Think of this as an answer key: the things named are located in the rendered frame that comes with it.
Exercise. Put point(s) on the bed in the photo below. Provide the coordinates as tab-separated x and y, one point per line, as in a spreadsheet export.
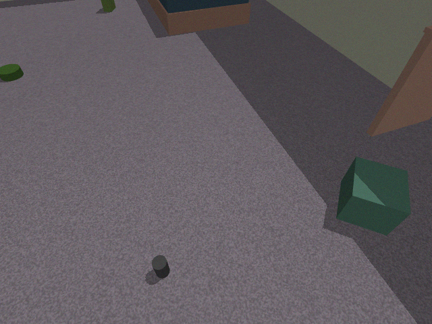
183	16

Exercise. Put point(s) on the desk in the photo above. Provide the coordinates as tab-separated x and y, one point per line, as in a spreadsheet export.
410	100

